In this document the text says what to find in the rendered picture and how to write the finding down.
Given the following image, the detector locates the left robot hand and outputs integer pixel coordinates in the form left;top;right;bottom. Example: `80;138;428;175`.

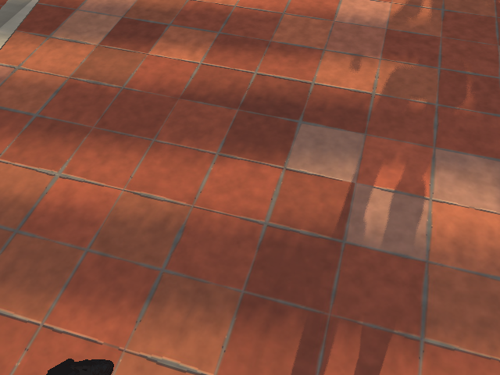
46;359;114;375

